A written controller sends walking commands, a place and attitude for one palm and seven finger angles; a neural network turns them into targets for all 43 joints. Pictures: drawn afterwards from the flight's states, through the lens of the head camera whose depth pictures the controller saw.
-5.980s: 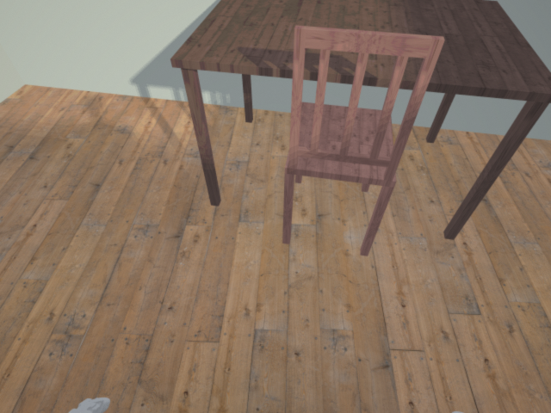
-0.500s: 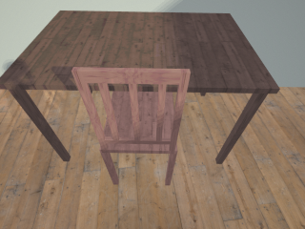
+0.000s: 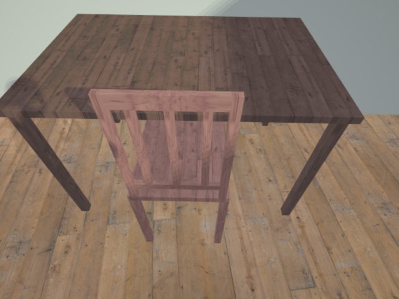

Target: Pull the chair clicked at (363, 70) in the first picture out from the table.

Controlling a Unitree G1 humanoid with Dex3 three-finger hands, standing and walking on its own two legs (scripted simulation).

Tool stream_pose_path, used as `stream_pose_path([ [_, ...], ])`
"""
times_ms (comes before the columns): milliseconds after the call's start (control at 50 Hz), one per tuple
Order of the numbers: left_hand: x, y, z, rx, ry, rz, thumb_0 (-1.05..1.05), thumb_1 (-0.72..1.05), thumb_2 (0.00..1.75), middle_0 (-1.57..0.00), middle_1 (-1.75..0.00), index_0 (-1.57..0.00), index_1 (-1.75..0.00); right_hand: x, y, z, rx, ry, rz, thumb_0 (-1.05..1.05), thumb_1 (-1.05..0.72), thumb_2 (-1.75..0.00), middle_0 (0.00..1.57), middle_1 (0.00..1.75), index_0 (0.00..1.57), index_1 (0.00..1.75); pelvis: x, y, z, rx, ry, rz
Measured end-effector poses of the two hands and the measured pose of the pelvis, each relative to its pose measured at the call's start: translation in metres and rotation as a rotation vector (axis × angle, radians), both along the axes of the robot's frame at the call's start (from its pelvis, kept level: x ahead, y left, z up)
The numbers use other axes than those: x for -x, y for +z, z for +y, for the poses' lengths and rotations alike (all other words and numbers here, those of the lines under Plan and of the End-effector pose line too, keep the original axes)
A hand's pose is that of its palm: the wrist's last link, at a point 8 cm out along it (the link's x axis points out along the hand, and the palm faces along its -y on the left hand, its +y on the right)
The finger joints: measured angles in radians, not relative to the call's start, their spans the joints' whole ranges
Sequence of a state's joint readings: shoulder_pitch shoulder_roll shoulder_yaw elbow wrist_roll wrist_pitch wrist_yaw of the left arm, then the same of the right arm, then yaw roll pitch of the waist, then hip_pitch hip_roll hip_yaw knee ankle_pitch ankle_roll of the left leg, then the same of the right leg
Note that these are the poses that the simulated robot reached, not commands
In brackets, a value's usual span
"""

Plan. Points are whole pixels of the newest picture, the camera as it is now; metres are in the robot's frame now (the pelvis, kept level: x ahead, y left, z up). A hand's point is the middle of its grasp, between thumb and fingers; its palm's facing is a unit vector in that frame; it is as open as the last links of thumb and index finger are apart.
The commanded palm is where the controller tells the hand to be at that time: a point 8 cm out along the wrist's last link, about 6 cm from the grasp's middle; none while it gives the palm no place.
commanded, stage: look again from close up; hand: left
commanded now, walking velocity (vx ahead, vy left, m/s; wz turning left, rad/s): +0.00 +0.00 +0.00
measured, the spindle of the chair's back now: (173, 152) +0.51 +0.11 -0.07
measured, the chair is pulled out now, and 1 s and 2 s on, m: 0.00 0.00 0.00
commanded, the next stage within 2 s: shuffle to correct the standing spot in 0.16 s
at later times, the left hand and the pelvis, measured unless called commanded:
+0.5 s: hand out of the picture -0.02 +0.15 -0.18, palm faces +0.06 -0.98 -0.17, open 7.4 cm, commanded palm none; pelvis +0.03 +0.00 -0.01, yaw +0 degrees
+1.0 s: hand out of the picture +0.08 +0.17 -0.18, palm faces +0.06 -0.97 -0.25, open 7.3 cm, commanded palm none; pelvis +0.07 -0.01 -0.01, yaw +0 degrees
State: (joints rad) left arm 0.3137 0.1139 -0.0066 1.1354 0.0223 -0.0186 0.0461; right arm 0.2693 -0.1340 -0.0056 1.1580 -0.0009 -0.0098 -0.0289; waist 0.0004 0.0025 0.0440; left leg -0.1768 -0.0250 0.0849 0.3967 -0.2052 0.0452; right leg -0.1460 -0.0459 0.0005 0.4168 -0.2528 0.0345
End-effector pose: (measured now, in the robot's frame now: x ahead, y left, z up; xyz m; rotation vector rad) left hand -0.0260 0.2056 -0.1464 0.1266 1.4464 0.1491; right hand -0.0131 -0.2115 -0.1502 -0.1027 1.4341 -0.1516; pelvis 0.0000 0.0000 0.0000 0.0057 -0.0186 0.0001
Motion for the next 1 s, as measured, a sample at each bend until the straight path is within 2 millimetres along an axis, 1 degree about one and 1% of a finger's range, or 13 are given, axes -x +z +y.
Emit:
stream_pose_path([
  [360, -0.005, 0.0, -0.004, 0.0, 0.009, 0.004, 0.0, 0.91, 0.89, -0.2, -0.29, -0.2, -0.3, -0.004, -0.001, -0.004, -0.005, 0.011, 0.012, 0.01, -0.92, -0.9, 0.2, 0.3, 0.2, 0.3, -0.007, 0.0, -0.005, -0.002, 0.007, 0.004],
  [420, -0.004, -0.002, -0.005, 0.003, 0.019, 0.014, 0.0, 0.9, 0.89, -0.2, -0.29, -0.2, -0.3, -0.005, -0.003, -0.005, -0.004, 0.008, 0.023, 0.01, -0.91, -0.9, 0.2, 0.3, 0.2, 0.3, -0.013, -0.003, -0.006, -0.002, 0.007, 0.007],
  [500, -0.005, -0.006, -0.003, 0.009, 0.041, 0.034, 0.0, 0.9, 0.89, -0.2, -0.29, -0.2, -0.3, -0.009, -0.005, -0.005, 0.003, 0.006, 0.039, 0.01, -0.91, -0.9, 0.2, 0.3, 0.2, 0.3, -0.026, -0.007, -0.004, 0.002, 0.008, 0.011],
  [600, -0.01, -0.012, 0.001, 0.019, 0.064, 0.066, 0.01, 0.9, 0.89, -0.2, -0.29, -0.2, -0.3, -0.025, -0.007, -0.001, 0.02, 0.01, 0.037, 0.01, -0.91, -0.9, 0.2, 0.3, 0.2, 0.3, -0.044, -0.012, 0.001, 0.002, 0.009, 0.013],
  [640, -0.015, -0.015, 0.003, 0.019, 0.059, 0.078, 0.01, 0.9, 0.89, -0.2, -0.29, -0.2, -0.3, -0.033, -0.008, 0.001, 0.025, 0.007, 0.024, 0.01, -0.91, -0.9, 0.2, 0.3, 0.2, 0.3, -0.051, -0.014, 0.003, -0.002, 0.005, 0.011],
  [680, -0.024, -0.015, 0.004, 0.012, 0.048, 0.083, 0.01, 0.91, 0.89, -0.2, -0.29, -0.2, -0.3, -0.039, -0.009, 0.004, 0.027, 0.004, 0.014, 0.01, -0.91, -0.9, 0.2, 0.3, 0.2, 0.3, -0.056, -0.015, 0.004, -0.005, -0.003, 0.008],
  [760, -0.055, -0.013, 0.004, -0.013, 0.04, 0.036, 0.01, 0.91, 0.89, -0.2, -0.29, -0.2, -0.3, -0.045, -0.013, 0.008, 0.006, 0.011, 0.031, 0.01, -0.91, -0.9, 0.2, 0.3, 0.2, 0.3, -0.065, -0.014, -0.001, -0.015, 0.007, 0.0],
  [820, -0.079, -0.007, 0.001, -0.025, 0.04, -0.028, 0.01, 0.91, 0.89, -0.2, -0.29, -0.2, -0.3, -0.051, -0.014, 0.008, -0.015, 0.01, 0.054, 0.01, -0.91, -0.9, 0.2, 0.3, 0.2, 0.3, -0.073, -0.011, -0.004, -0.002, 0.014, 0.008],
  [840, -0.083, -0.004, 0.002, -0.036, 0.032, -0.034, 0.01, 0.92, 0.89, -0.2, -0.29, -0.2, -0.3, -0.055, -0.014, 0.008, -0.019, 0.006, 0.054, 0.01, -0.91, -0.9, 0.2, 0.3, 0.2, 0.3, -0.074, -0.009, -0.005, -0.001, 0.012, 0.013],
  [920, -0.093, 0.002, 0.008, -0.06, 0.023, -0.055, 0.02, 0.93, 0.89, -0.2, -0.29, -0.2, -0.3, -0.068, -0.011, 0.002, -0.007, 0.007, 0.037, 0.02, -0.92, -0.9, 0.2, 0.3, 0.2, 0.3, -0.074, -0.006, -0.007, 0.001, 0.012, 0.03],
  [1000, -0.095, 0.003, 0.014, -0.075, 0.021, -0.072, 0.01, 0.92, 0.89, -0.2, -0.29, -0.2, -0.3, -0.077, -0.009, -0.011, 0.021, 0.01, 0.008, 0.02, -0.93, -0.9, 0.2, 0.3, 0.2, 0.3, -0.068, -0.006, -0.007, -0.003, 0.008, 0.035],
])
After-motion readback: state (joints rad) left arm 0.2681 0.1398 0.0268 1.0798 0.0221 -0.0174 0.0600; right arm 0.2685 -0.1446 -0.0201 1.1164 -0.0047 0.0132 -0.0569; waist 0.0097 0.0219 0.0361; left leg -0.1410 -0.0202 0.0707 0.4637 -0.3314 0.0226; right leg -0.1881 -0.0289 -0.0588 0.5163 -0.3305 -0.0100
